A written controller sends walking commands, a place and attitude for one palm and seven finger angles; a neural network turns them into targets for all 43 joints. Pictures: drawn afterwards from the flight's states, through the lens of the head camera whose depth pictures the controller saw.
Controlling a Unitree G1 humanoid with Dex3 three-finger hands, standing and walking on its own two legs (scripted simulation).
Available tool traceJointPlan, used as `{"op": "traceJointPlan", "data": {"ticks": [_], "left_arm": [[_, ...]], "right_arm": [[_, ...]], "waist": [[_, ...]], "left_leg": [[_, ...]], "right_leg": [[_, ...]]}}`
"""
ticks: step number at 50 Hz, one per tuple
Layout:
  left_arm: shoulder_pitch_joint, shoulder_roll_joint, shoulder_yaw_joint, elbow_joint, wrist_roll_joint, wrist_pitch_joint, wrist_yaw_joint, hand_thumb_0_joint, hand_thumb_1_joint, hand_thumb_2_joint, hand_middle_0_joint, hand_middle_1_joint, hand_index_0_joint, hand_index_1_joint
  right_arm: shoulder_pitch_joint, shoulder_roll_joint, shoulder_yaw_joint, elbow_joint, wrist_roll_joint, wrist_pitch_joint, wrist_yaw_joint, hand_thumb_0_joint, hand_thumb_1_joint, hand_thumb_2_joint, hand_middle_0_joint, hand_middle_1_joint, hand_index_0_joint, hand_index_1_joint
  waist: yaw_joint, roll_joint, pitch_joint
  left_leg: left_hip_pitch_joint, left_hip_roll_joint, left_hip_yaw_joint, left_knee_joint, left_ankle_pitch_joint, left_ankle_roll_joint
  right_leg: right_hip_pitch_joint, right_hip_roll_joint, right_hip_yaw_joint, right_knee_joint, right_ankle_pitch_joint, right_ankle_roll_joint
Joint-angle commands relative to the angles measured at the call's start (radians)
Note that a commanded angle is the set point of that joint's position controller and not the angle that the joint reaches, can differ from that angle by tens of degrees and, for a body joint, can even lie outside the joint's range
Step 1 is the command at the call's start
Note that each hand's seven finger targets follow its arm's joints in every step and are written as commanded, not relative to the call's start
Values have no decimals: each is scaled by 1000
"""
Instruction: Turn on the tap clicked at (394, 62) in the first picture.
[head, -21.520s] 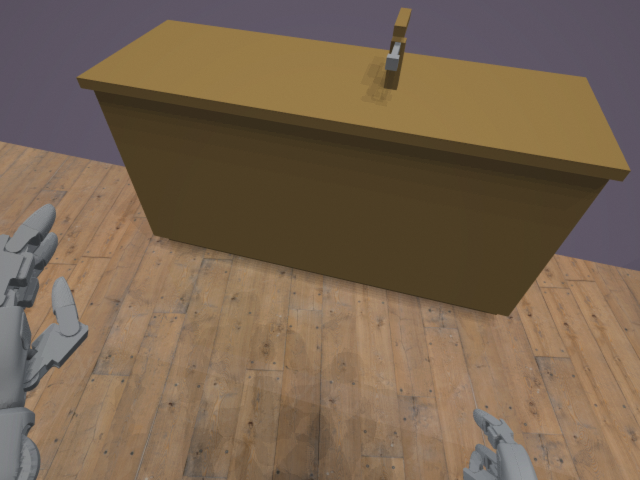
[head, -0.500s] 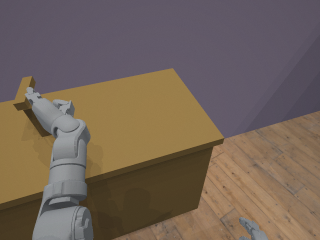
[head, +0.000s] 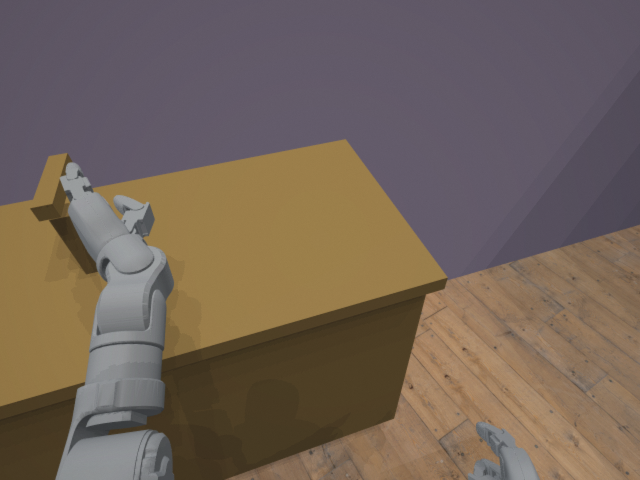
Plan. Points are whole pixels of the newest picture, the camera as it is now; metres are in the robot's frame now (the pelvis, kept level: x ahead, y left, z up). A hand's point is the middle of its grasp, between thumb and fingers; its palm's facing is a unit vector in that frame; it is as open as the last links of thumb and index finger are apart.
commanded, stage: draw the hand back beside the body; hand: left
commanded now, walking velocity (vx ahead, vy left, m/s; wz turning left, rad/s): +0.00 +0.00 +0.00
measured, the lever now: (129, 231) +0.42 +0.32 +0.10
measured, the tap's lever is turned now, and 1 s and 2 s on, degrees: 52 52 52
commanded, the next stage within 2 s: step back with the hand held close in 1.40 s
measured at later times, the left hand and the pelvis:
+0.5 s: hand (126, 272) +0.29 +0.24 +0.16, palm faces +0.34 -0.90 -0.26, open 7.7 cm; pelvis +0.00 +0.01 +0.01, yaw -2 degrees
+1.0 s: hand (91, 319) +0.23 +0.25 +0.16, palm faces +0.34 -0.89 -0.31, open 7.5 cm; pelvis +0.01 +0.02 +0.01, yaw -2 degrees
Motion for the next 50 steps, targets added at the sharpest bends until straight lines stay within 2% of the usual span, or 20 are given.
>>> {"op": "traceJointPlan", "data": {"ticks": [1,2,4,6,7,8,9,10,13,14,18,20,23,29,30,35,38,39,48,50], "left_arm": [[-218,275,-23,-335,-46,-94,-294,0,900,900,-155,-165,-155,-165],[-145,300,17,-338,-88,-90,-348,0,900,900,-156,-168,-156,-168],[-56,364,136,-343,-148,-62,-361,0,900,900,-158,-174,-158,-174],[-70,322,109,-425,-158,-48,-323,0,900,900,-160,-180,-160,-180],[91,456,82,-314,-111,-156,-392,0,900,900,-161,-183,-161,-183],[116,460,96,-307,-119,-218,-420,0,900,900,-162,-186,-162,-186],[81,506,114,-372,-116,-275,-438,0,900,900,-163,-189,-163,-189],[22,473,62,-452,-111,-325,-452,0,900,900,-164,-192,-164,-192],[23,459,42,-469,-104,-411,-460,0,900,900,-167,-201,-167,-201],[34,447,28,-479,-101,-432,-464,0,900,900,-168,-204,-168,-204],[135,378,-30,-415,-98,-475,-476,0,900,900,-172,-216,-172,-216],[166,375,-29,-439,-95,-496,-479,0,900,900,-174,-222,-174,-222],[231,401,6,-469,-93,-515,-482,0,900,900,-177,-231,-177,-231],[406,445,94,-562,-96,-525,-493,0,900,900,-183,-249,-183,-249],[420,413,66,-601,-96,-529,-497,0,900,900,-184,-252,-184,-252],[497,374,42,-627,-99,-517,-506,0,900,900,-189,-267,-189,-267],[530,368,37,-662,-98,-518,-506,0,900,900,-192,-276,-192,-276],[526,363,28,-691,-96,-519,-507,0,900,900,-193,-279,-193,-279],[668,362,45,-771,-94,-519,-498,0,900,900,-200,-300,-200,-300],[703,370,57,-810,-91,-522,-495,0,900,900,-200,-300,-200,-300]], "right_arm": [[-97,-127,-26,-205,27,-10,-50,0,-900,-900,200,300,200,300],[-109,-125,-21,-220,34,-7,-60,0,-900,-900,200,300,200,300],[-137,-117,-11,-234,45,-10,-70,0,-900,-900,200,300,200,300],[-174,-104,0,-250,51,-25,-67,0,-900,-900,200,300,200,300],[-77,-135,-23,-211,18,-30,-40,0,-900,-900,200,300,200,300],[-80,-132,-24,-232,25,-37,-27,0,-900,-900,200,300,200,300],[-88,-137,-29,-239,28,-46,-21,0,-900,-900,200,300,200,300],[-95,-127,-27,-252,27,-61,-17,0,-900,-900,200,300,200,300],[-86,-136,-35,-250,23,-100,-11,0,-900,-900,200,300,200,300],[-84,-139,-39,-246,25,-108,-9,0,-900,-900,200,300,200,300],[-78,-144,-44,-236,25,-123,-8,0,-900,-900,200,300,200,300],[-76,-144,-46,-233,24,-124,-6,0,-900,-900,200,300,200,300],[-78,-145,-46,-236,18,-122,-5,0,-900,-900,200,300,200,300],[-82,-133,-44,-252,10,-108,0,0,-900,-900,200,300,200,300],[-82,-124,-41,-260,8,-107,1,0,-900,-900,200,300,200,300],[-84,-120,-39,-272,8,-106,3,0,-900,-900,200,300,200,300],[-88,-122,-41,-275,5,-110,0,0,-900,-900,200,300,200,300],[-91,-124,-39,-275,7,-111,1,0,-900,-900,200,300,200,300],[-91,-119,-41,-278,0,-117,2,0,-900,-900,200,300,200,300],[-85,-116,-39,-281,-2,-119,2,0,-900,-900,200,300,200,300]], "waist": [[-3,-83,-258],[11,-97,-249],[54,-74,-215],[50,-48,-169],[-7,-63,-54],[12,-65,-55],[17,18,-72],[2,62,-73],[-8,37,-73],[-10,57,-70],[-12,-27,-27],[-9,-3,-47],[3,-24,-61],[24,18,-56],[22,43,-56],[16,20,5],[16,-10,-1],[14,31,-12],[23,3,2],[28,34,-7]], "left_leg": [[187,5,32,-25,280,50],[177,5,36,-33,264,49],[157,5,36,-48,226,43],[161,9,38,-53,200,41],[159,36,33,-64,128,41],[140,31,33,-73,111,45],[173,28,38,-81,112,46],[206,24,44,-86,111,49],[263,28,38,-89,120,54],[281,29,37,-95,122,55],[279,29,33,-106,93,62],[303,31,29,-117,99,62],[292,30,25,-123,123,61],[284,43,27,-122,193,53],[292,42,26,-123,201,51],[280,51,21,-125,175,49],[288,51,22,-113,183,53],[301,50,20,-117,189,51],[284,52,10,-108,185,49],[283,50,6,-107,197,47]], "right_leg": [[117,-71,106,-58,638,100],[138,-70,110,-69,647,106],[143,-69,108,-96,584,108],[110,-71,111,-116,508,110],[79,-84,124,-150,489,124],[94,-83,128,-157,458,118],[96,-81,133,-174,426,107],[86,-77,136,-183,396,102],[55,-64,131,-207,360,95],[42,-59,126,-216,337,89],[26,-55,124,-232,283,90],[38,-51,118,-233,266,82],[76,-54,112,-228,299,78],[115,-57,102,-221,372,68],[115,-55,100,-214,372,65],[77,-50,94,-225,324,64],[74,-51,96,-224,337,66],[73,-52,95,-225,331,64],[74,-54,92,-219,321,62],[84,-55,90,-210,329,58]]}}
